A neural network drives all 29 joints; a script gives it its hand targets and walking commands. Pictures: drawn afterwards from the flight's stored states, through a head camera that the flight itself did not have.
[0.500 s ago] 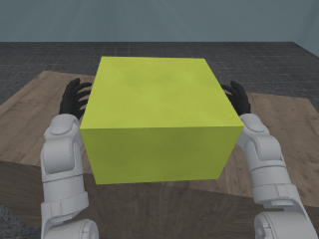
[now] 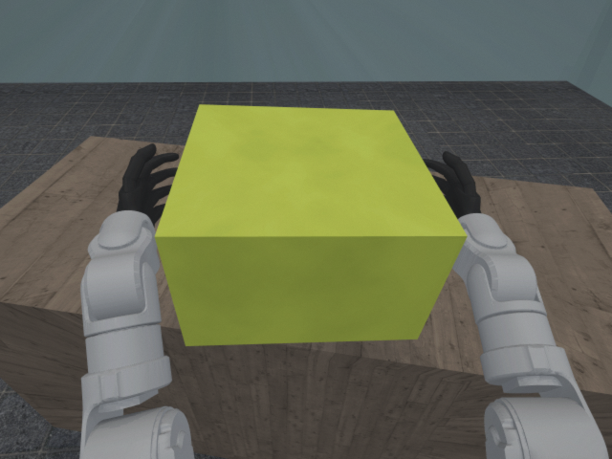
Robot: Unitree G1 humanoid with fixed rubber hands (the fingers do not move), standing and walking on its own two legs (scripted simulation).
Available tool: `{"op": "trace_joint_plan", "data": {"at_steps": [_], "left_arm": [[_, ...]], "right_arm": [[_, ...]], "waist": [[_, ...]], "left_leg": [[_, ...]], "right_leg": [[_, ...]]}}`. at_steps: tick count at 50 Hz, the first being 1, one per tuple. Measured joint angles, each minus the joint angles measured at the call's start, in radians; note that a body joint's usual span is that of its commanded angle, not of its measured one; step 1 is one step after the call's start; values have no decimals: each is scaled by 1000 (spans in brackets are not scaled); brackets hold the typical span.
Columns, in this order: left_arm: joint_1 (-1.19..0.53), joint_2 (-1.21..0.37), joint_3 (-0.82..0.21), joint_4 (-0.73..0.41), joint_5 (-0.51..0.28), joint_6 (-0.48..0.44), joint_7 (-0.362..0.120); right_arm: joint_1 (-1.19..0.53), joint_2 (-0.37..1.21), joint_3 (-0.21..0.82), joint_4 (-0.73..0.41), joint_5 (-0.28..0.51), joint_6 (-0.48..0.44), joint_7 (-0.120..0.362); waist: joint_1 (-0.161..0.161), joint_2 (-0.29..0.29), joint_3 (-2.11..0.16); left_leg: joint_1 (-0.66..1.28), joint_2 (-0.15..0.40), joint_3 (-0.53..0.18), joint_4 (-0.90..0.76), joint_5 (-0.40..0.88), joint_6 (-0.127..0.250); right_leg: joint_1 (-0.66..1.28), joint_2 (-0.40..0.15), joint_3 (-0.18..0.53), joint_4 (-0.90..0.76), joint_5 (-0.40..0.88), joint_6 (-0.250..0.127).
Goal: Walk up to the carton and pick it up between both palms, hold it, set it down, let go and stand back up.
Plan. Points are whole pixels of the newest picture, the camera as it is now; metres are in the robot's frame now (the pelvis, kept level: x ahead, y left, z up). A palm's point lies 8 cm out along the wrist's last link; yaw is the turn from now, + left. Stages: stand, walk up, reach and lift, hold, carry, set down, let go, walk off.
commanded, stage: hold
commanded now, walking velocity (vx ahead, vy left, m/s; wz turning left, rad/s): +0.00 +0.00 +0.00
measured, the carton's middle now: (301, 214) +0.41 +0.01 +0.15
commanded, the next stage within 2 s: none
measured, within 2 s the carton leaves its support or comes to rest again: neither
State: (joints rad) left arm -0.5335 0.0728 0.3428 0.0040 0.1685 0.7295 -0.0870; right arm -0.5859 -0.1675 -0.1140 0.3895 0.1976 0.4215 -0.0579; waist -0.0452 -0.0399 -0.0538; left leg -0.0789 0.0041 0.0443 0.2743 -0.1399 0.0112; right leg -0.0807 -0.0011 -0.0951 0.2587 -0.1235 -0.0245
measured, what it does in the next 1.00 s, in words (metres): stands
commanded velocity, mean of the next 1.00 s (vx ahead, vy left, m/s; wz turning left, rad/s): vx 0.00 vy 0.00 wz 0.00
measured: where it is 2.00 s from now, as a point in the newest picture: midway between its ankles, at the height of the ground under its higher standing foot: outside the picture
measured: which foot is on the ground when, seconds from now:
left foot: down 0.00-1.00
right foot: down 0.00-1.00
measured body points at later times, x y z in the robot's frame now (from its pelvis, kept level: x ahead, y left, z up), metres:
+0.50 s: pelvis +0.00 +0.01 +0.00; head -0.03 +0.03 +0.45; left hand +0.37 +0.20 +0.20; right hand +0.38 -0.19 +0.18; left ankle +0.01 +0.11 -0.75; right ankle +0.02 -0.10 -0.75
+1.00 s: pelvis +0.01 +0.00 +0.00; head -0.03 +0.02 +0.45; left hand +0.36 +0.21 +0.19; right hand +0.38 -0.19 +0.18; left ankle +0.01 +0.11 -0.75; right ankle +0.02 -0.10 -0.75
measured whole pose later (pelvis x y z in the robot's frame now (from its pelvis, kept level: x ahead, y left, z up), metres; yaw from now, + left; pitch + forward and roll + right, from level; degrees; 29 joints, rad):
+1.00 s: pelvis +0.01 +0.00 +0.00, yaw +1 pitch -3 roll +0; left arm -0.49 0.07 0.32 -0.05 0.17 0.74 -0.08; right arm -0.56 -0.17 -0.11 0.36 0.21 0.43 -0.06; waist -0.05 -0.05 -0.04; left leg -0.07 0.01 0.03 0.28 -0.15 0.00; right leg -0.06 0.00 -0.11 0.25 -0.13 -0.03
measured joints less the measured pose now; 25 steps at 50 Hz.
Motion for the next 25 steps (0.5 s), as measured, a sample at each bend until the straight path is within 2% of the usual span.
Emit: {"op": "trace_joint_plan", "data": {"at_steps": [15, 21, 25], "left_arm": [[-11, 4, -7, 24, 11, -1, 2], [10, 5, -38, -23, -5, -10, 25], [0, -9, -30, -7, 6, -8, 27]], "right_arm": [[-15, 3, -11, 48, -5, -17, 12], [5, -12, -8, 4, 13, -30, 14], [-3, -19, -10, 24, 11, -28, 20]], "waist": [[-7, -20, 17], [-18, -4, 12], [-14, 6, 17]], "left_leg": [[-1, -7, -4, 7, -1, 5], [-18, -9, -5, 14, -5, 7], [-5, -8, 5, 11, -9, 9]], "right_leg": [[5, -7, -4, -1, 2, 6], [-4, -9, -4, -11, 7, 11], [3, -7, 7, -11, 6, 11]]}}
